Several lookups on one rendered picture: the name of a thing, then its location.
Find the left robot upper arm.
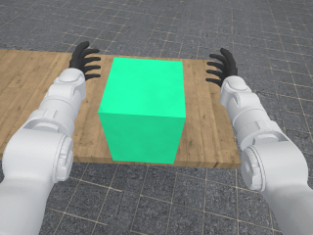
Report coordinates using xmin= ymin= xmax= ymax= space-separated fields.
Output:
xmin=0 ymin=128 xmax=73 ymax=235

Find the right robot upper arm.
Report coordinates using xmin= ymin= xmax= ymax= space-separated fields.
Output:
xmin=241 ymin=141 xmax=313 ymax=235

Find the left robot forearm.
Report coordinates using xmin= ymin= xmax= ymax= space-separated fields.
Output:
xmin=2 ymin=68 xmax=87 ymax=175

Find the table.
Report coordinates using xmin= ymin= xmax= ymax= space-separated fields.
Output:
xmin=0 ymin=49 xmax=242 ymax=169

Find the right robot forearm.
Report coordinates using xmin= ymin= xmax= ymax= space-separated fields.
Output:
xmin=219 ymin=75 xmax=309 ymax=181

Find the carton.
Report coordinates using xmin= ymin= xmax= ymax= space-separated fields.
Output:
xmin=98 ymin=57 xmax=186 ymax=165

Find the left robot hand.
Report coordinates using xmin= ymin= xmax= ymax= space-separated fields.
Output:
xmin=68 ymin=41 xmax=101 ymax=81

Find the right robot hand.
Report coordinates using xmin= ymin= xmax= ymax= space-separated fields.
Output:
xmin=205 ymin=48 xmax=238 ymax=88

